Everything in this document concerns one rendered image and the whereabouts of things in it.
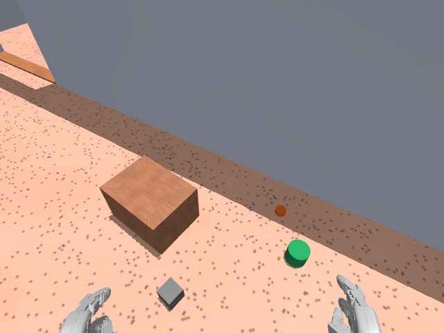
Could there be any left robot hand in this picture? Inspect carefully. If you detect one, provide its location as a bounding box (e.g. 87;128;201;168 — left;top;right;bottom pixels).
59;287;117;333

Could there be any right robot hand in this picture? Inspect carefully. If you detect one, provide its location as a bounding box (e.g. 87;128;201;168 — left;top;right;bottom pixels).
327;275;382;333

